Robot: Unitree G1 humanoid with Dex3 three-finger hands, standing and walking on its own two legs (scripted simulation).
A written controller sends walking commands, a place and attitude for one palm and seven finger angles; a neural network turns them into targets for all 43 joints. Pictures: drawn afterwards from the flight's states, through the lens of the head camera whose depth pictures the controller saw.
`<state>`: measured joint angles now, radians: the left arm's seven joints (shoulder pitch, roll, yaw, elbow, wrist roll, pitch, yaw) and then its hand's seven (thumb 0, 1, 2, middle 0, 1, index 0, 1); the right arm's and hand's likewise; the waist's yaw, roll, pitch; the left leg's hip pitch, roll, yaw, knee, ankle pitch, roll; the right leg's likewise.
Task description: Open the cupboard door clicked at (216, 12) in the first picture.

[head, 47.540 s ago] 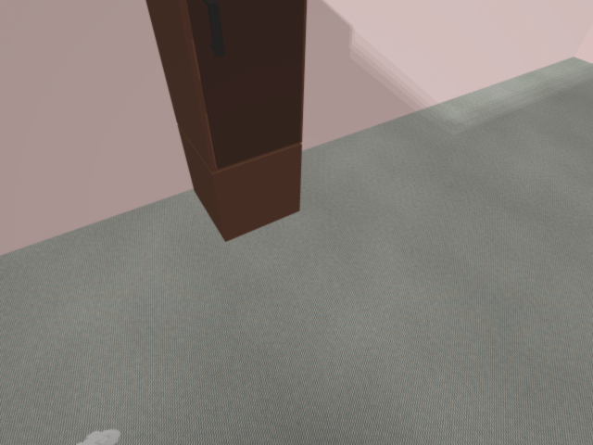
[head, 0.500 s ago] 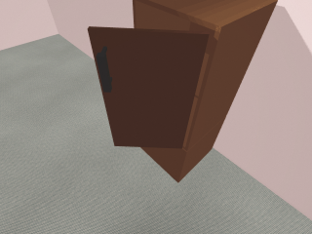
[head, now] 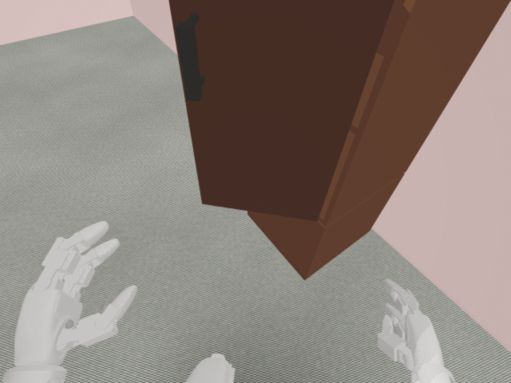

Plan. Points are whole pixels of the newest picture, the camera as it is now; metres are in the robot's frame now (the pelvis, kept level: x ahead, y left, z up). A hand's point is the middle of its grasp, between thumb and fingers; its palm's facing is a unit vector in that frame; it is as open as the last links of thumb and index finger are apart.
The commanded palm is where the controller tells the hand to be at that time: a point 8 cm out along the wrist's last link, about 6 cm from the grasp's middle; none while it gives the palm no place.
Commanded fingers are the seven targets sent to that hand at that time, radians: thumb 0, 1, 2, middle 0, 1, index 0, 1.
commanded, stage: raise the hand with hooked fingers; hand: left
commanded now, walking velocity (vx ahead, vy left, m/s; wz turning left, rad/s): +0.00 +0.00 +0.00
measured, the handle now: (193, 58) +0.59 +0.19 +0.20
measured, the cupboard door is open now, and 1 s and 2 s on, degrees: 44 44 44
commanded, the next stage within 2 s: move the hooked fingers beside the handle in 1.50 s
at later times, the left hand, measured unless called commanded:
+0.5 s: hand (106, 226) +0.27 +0.24 +0.13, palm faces -0.05 -1.00 -0.06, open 12.6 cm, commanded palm +0.25 +0.30 +0.15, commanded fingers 0.00 -0.41 0.34 -0.29 -1.14 -0.29 -1.14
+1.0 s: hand (36, 138) +0.32 +0.30 +0.23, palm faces +0.07 -0.99 -0.08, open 14.0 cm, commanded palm +0.29 +0.34 +0.22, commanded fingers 0.00 -0.50 0.30 -0.30 -1.20 -0.30 -1.20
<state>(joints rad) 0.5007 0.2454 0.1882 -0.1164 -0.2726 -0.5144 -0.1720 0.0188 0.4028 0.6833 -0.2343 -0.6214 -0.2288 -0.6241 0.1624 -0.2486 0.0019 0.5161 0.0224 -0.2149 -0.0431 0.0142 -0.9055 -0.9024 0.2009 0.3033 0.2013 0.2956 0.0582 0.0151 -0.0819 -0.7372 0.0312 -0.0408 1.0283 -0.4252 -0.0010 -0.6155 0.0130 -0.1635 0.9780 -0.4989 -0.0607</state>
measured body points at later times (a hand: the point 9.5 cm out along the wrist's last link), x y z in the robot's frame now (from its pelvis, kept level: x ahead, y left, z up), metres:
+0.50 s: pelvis +0.03 +0.02 +0.04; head +0.05 +0.01 +0.49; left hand +0.27 +0.29 +0.13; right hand +0.17 -0.26 -0.03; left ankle +0.05 +0.12 -0.67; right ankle +0.00 -0.08 -0.67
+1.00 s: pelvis +0.02 +0.03 +0.06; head +0.01 +0.02 +0.51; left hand +0.31 +0.36 +0.23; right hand +0.19 -0.20 -0.01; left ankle +0.05 +0.12 -0.68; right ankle +0.00 -0.08 -0.67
